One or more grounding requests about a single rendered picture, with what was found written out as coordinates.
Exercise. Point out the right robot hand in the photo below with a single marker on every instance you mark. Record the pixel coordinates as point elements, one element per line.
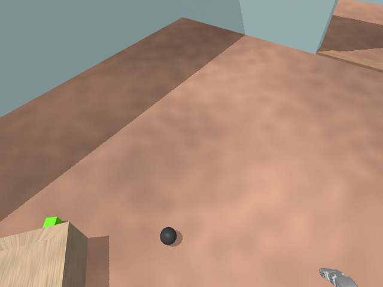
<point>337,278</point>

